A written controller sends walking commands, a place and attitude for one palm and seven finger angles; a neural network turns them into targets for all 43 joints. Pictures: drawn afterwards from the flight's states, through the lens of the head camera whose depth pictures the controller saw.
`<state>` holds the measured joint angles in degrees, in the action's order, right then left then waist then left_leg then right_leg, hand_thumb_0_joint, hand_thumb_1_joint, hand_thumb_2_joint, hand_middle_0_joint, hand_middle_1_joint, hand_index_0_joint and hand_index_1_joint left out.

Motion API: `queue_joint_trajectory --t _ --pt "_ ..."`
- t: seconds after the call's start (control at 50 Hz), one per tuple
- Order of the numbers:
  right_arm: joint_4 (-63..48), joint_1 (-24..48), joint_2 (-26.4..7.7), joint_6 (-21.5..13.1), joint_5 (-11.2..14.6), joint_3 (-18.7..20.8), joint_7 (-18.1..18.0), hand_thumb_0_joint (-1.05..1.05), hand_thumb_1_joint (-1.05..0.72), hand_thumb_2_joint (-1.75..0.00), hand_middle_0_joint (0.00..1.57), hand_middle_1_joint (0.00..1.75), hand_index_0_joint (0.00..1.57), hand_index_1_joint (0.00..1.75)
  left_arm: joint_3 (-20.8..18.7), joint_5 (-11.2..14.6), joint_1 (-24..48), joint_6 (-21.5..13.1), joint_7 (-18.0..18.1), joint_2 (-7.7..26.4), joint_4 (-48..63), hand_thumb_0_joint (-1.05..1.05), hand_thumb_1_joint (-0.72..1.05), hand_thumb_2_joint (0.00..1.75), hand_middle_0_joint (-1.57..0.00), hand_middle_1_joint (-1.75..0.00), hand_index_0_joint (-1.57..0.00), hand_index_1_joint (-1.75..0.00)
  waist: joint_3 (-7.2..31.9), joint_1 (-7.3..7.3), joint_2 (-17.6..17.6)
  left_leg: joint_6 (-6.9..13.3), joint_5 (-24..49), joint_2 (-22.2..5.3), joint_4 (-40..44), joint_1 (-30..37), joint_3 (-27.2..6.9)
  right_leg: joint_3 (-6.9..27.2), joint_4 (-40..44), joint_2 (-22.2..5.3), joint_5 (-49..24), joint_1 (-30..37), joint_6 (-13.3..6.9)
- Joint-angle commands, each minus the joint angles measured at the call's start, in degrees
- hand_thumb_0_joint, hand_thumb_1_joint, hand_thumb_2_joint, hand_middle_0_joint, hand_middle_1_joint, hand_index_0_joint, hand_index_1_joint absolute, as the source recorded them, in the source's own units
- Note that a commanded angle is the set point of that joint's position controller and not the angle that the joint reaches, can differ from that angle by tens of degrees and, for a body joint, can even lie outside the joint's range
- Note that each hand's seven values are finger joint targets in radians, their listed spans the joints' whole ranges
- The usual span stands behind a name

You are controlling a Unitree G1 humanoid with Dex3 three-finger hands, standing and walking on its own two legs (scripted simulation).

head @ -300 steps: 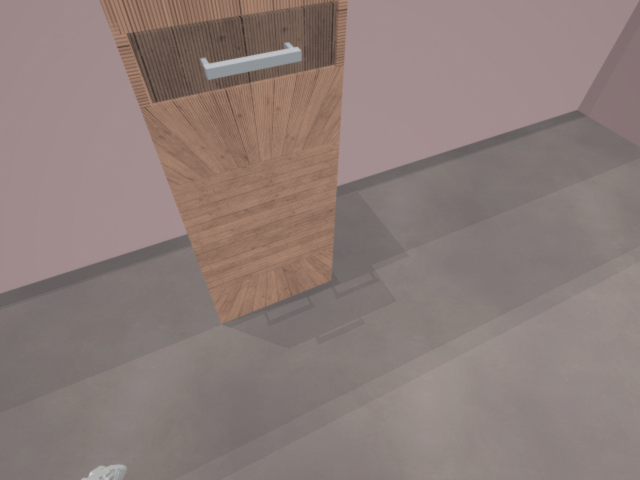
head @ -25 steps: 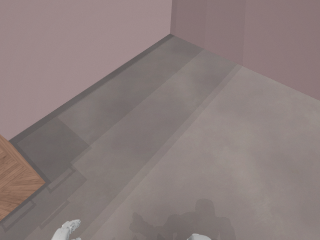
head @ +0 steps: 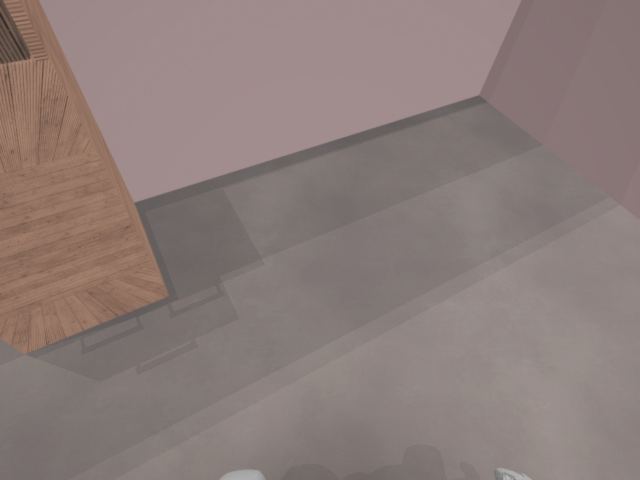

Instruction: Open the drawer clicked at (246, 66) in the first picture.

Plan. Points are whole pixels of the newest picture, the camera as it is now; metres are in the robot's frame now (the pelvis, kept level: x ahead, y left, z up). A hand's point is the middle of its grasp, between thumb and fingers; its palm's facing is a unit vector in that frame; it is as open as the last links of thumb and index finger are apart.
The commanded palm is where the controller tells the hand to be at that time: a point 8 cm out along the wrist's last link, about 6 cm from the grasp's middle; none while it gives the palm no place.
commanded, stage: turn to face it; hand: left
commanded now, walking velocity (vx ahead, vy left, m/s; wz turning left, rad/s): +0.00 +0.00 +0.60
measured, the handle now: out of the picture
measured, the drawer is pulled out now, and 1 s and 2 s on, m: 0.00 0.00 0.00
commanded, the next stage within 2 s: take the last steps up to it in 0.78 s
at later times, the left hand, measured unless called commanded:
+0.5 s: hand out of the picture +0.08 +0.22 -0.12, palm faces +0.27 -0.93 -0.25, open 7.4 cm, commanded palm none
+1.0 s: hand out of the picture -0.14 +0.17 -0.17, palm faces +0.53 -0.81 -0.24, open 7.4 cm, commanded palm none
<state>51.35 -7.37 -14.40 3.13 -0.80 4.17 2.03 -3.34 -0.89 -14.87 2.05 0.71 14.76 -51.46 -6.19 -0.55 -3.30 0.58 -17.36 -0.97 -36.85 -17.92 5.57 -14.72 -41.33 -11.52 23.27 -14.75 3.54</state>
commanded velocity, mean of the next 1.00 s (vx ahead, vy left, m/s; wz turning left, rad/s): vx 0.04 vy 0.01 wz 0.41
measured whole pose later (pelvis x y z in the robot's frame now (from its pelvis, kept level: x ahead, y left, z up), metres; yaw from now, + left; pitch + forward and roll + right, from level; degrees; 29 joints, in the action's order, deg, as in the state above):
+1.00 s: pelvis -0.03 +0.00 +0.01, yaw +29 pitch -1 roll +1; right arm 54.5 -7.4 -13.2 1.9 -0.9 3.0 0.6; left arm -3.1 -0.9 -18.2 2.1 1.1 13.8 -56.9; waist -4.6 -2.2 -3.2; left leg 0.3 -18.0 0.3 -33.0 -13.4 3.0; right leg -7.0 -41.9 -8.1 26.2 -15.8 2.8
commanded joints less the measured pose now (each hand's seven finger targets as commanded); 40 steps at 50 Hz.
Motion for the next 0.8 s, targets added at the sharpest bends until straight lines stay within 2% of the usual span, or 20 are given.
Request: queue_joint_trajectory --t 0.0,0.02,0.06,0.1,0.14,0.28,0.36,0.42,0.44,0.48,0.5,0.52,0.54,0.56,0.58,0.6,0.62,0.66,0.7,0.78 --pt "-0.9 -12.2 -15.7 -2.2 0.0 3.5 -2.0 0.00 -0.90 -0.90 0.20 0.30 0.20 0.30 -1.6 0.0 6.9 0.1 0.9 5.1 7.8 0.00 0.90 0.90 -0.20 -0.30 -0.20 -0.30 12.8 6.54 18.7 10.8 33.6 -21.8 15.8 17.2 -28.2 12.7 -26.0 3.2 13.4 -20.6 1.5" --pt "-1.8 -8.7 -13.9 -2.2 -0.2 3.0 -2.5 0.00 -0.90 -0.90 0.20 0.30 0.20 0.30 -1.9 0.2 7.4 -0.1 0.6 5.4 7.0 0.00 0.90 0.90 -0.20 -0.30 -0.20 -0.30 10.0 5.26 17.0 10.7 27.5 -19.1 16.4 13.8 -25.8 13.8 -27.6 2.9 9.2 -21.1 1.5" --pt "-3.6 -2.5 -10.6 -2.5 -0.4 1.6 -2.5 0.00 -0.90 -0.90 0.20 0.30 0.20 0.30 -2.3 0.0 4.9 -0.1 -0.1 5.7 4.8 0.00 0.90 0.90 -0.20 -0.30 -0.20 -0.30 6.8 1.91 12.3 8.4 22.2 -13.6 17.7 8.0 -20.2 14.1 -26.9 3.2 1.2 -17.7 1.6" --pt "-4.0 -1.4 -10.1 -2.8 -0.2 1.5 -2.5 0.00 -0.90 -0.90 0.20 0.30 0.20 0.30 -2.3 -0.1 2.7 -0.1 -0.3 5.8 3.6 0.00 0.90 0.90 -0.20 -0.30 -0.20 -0.30 8.3 1.15 11.1 7.9 20.8 -11.9 18.5 8.1 -18.4 14.1 -24.6 3.9 -1.2 -15.6 1.9" --pt "-3.5 -3.1 -9.9 -2.8 -0.2 1.6 -2.5 0.00 -0.90 -0.90 0.20 0.30 0.20 0.30 -2.3 -0.1 3.5 -0.1 -0.1 5.6 3.7 0.00 0.90 0.90 -0.20 -0.30 -0.20 -0.30 8.6 1.70 9.0 8.3 21.2 -11.5 18.8 9.2 -20.1 14.4 -22.2 4.7 -1.8 -15.5 2.2" --pt "-2.4 -6.7 -10.1 -2.4 -0.5 2.5 -2.4 0.00 -0.90 -0.90 0.20 0.30 0.20 0.30 -2.0 0.1 8.2 -0.3 0.5 5.1 6.0 0.00 0.90 0.90 -0.20 -0.30 -0.20 -0.30 8.7 3.34 10.4 9.9 20.3 -11.3 18.1 11.2 -27.4 15.7 -13.9 6.7 0.8 -15.3 2.3" --pt "-2.1 -7.3 -10.3 -2.0 -0.7 2.8 -2.5 0.00 -0.90 -0.90 0.20 0.30 0.20 0.30 -1.7 0.4 9.3 -0.5 0.7 4.2 7.1 0.00 0.90 0.90 -0.20 -0.30 -0.20 -0.30 9.3 3.39 11.7 10.1 20.7 -10.3 17.1 10.1 -31.1 16.1 -8.8 8.7 2.2 -12.1 1.6" --pt "-2.4 -6.5 -10.0 -1.6 -0.8 3.0 -2.4 0.00 -0.90 -0.90 0.20 0.30 0.20 0.30 -1.5 0.7 7.4 -0.5 1.0 3.8 7.0 0.00 0.90 0.90 -0.20 -0.30 -0.20 -0.30 10.4 2.58 12.6 9.7 20.7 -9.3 16.5 7.2 -33.4 16.1 -2.7 10.4 2.3 -6.1 0.7" --pt "-2.7 -5.6 -10.1 -1.4 -0.8 3.2 -2.3 0.00 -0.90 -0.90 0.20 0.30 0.20 0.30 -1.5 0.8 5.6 -0.6 1.0 3.7 6.7 0.00 0.90 0.90 -0.20 -0.30 -0.20 -0.30 11.0 1.74 12.6 9.1 20.7 -8.3 15.9 6.5 -32.9 15.7 1.1 11.0 1.1 -3.8 0.4" --pt "-3.1 -4.3 -9.0 -1.2 -0.4 3.1 -2.1 0.00 -0.90 -0.90 0.20 0.30 0.20 0.30 -1.7 0.8 2.1 -1.1 1.3 4.6 5.8 0.00 0.90 0.90 -0.20 -0.30 -0.20 -0.30 10.5 -0.06 11.4 6.6 17.3 -5.6 13.4 -0.6 -32.0 15.1 12.8 11.3 -6.2 6.1 -0.2" --pt "-3.5 -4.2 -7.2 -1.2 0.0 2.8 -1.9 0.00 -0.90 -0.90 0.20 0.30 0.20 0.30 -2.2 0.7 -0.5 -1.5 1.5 6.4 5.2 0.00 0.90 0.90 -0.20 -0.30 -0.20 -0.30 11.1 -1.39 7.2 3.8 9.4 -2.9 9.9 -6.8 -29.3 17.6 21.3 8.0 -8.9 14.1 -1.3" --pt "-4.2 -5.8 -3.4 -1.2 0.5 2.4 -1.7 0.00 -0.90 -0.90 0.20 0.30 0.20 0.30 -3.1 -0.3 -1.0 -2.0 1.9 11.1 5.5 0.00 0.90 0.90 -0.20 -0.30 -0.20 -0.30 10.5 -1.36 -8.1 -0.9 -6.3 4.3 -2.7 -17.8 -18.6 32.4 28.4 -6.9 -2.7 19.8 -6.2" --pt "-5.0 -5.4 -4.3 -1.2 -0.3 2.8 -1.9 0.00 -0.90 -0.90 0.20 0.30 0.20 0.30 -2.8 -0.4 1.7 -1.5 1.8 12.9 6.8 0.00 0.90 0.90 -0.20 -0.30 -0.20 -0.30 8.0 -1.03 -11.7 -2.6 -14.5 6.9 -15.7 -18.4 -11.9 38.0 29.4 -16.6 -4.5 10.4 -11.5" --pt "-4.3 -4.9 -6.1 -0.4 -0.8 3.1 -1.7 0.00 -0.90 -0.90 0.20 0.30 0.20 0.30 -2.7 0.0 3.9 -1.7 1.8 11.2 7.4 0.00 0.90 0.90 -0.20 -0.30 -0.20 -0.30 6.3 -0.14 -8.3 -2.2 -12.6 4.3 -24.0 -15.5 -13.3 36.3 30.0 -14.5 -1.9 2.6 -12.5" --pt "-3.6 -5.2 -5.6 0.1 -0.7 3.2 -1.4 0.00 -0.90 -0.90 0.20 0.30 0.20 0.30 -2.5 0.0 6.7 -1.6 1.9 9.5 7.6 0.00 0.90 0.90 -0.20 -0.30 -0.20 -0.30 4.0 1.50 -7.1 -2.2 -10.7 3.2 -28.3 -14.9 -12.4 33.7 29.7 -12.0 -2.5 -0.7 -12.0" --pt "-2.4 -5.8 -5.3 0.2 -0.8 2.9 -1.0 0.00 -0.90 -0.90 0.20 0.30 0.20 0.30 -1.8 0.0 8.6 -1.9 1.6 7.8 7.5 0.00 0.90 0.90 -0.20 -0.30 -0.20 -0.30 1.3 2.50 -5.4 -2.6 -7.0 1.9 -31.1 -14.9 -11.2 27.3 27.8 -8.3 -7.1 -1.4 -10.8" --pt "-1.5 -7.0 -4.4 0.2 -0.8 2.6 -0.8 0.00 -0.90 -0.90 0.20 0.30 0.20 0.30 -1.3 -0.1 8.8 -2.3 1.5 6.3 7.1 0.00 0.90 0.90 -0.20 -0.30 -0.20 -0.30 1.4 3.18 -4.2 -3.3 -4.3 1.6 -32.3 -15.3 -10.0 22.2 25.7 -5.8 -14.0 0.4 -9.9" --pt "-1.2 -6.3 -4.0 0.1 -0.6 2.1 -0.8 0.00 -0.90 -0.90 0.20 0.30 0.20 0.30 -1.1 -0.2 5.2 -2.8 1.5 5.8 5.6 0.00 0.90 0.90 -0.20 -0.30 -0.20 -0.30 2.7 1.83 -7.3 -4.1 -3.7 1.0 -31.2 -15.0 -8.5 19.3 23.6 -5.2 -23.3 3.6 -9.9" --pt "-1.3 -4.2 -3.2 0.1 -0.4 1.7 -0.9 0.00 -0.90 -0.90 0.20 0.30 0.20 0.30 -1.4 -0.4 2.1 -2.8 1.5 6.7 4.1 0.00 0.90 0.90 -0.20 -0.30 -0.20 -0.30 3.9 0.65 -6.3 -4.7 -5.4 0.8 -26.8 -14.0 -7.2 17.8 21.9 -5.6 -29.4 7.0 -10.3" --pt "-1.6 0.6 -2.4 -0.2 0.2 0.7 -1.2 0.00 -0.90 -0.90 0.20 0.30 0.20 0.30 -1.8 -0.9 -2.9 -2.6 1.4 8.6 1.1 0.00 0.90 0.90 -0.20 -0.30 -0.20 -0.30 5.0 -1.88 -8.6 -4.5 -9.4 0.8 -15.7 -9.6 -4.4 16.9 19.5 -7.0 -37.8 9.6 -11.3"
